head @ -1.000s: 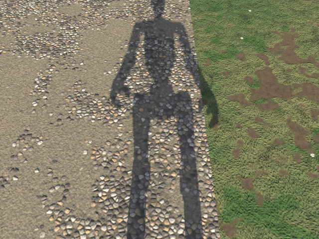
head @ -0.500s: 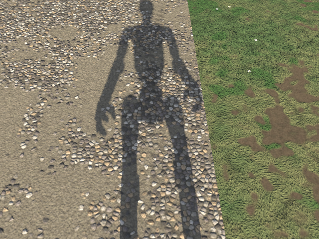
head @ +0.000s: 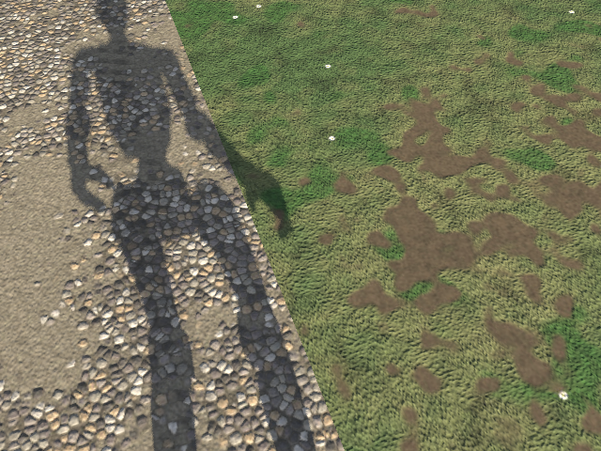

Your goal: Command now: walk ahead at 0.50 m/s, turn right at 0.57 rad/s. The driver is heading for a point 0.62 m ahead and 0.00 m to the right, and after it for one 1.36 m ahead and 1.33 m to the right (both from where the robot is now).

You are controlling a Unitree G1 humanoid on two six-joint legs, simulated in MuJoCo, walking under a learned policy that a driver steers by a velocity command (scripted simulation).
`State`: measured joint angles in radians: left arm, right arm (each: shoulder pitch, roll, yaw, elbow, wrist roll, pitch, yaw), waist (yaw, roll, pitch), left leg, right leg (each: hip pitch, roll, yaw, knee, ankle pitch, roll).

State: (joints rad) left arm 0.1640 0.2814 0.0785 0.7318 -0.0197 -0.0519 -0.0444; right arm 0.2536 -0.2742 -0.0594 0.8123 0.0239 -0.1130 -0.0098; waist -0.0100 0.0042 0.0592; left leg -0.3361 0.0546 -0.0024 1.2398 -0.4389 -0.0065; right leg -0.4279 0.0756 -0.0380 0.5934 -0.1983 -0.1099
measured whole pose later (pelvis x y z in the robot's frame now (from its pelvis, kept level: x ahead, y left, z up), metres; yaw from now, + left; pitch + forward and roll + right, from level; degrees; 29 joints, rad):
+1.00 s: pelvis +0.52 -0.11 +0.01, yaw -25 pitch +2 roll +1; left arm 0.16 0.28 0.05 0.65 -0.01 -0.06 -0.03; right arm 0.29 -0.30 -0.04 0.81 0.01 -0.10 0.01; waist -0.03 0.02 0.02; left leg -0.34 0.03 -0.02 1.13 -0.40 0.00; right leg -0.41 0.06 0.01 0.54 -0.17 -0.08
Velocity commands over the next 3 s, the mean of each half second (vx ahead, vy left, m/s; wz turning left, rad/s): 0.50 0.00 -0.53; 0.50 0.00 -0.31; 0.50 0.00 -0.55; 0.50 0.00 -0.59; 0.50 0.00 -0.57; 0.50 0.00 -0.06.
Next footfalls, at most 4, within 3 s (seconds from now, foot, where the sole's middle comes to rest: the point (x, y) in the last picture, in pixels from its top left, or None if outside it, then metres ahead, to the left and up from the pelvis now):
0.38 left None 0.41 0.10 -0.76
0.90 right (414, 384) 0.58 -0.22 -0.76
1.38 left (385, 258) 0.92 -0.19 -0.76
1.90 right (537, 261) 0.90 -0.58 -0.76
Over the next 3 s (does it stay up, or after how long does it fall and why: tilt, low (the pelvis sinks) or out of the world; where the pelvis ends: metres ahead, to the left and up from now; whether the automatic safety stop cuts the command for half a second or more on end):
stays up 1.07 -0.94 0.01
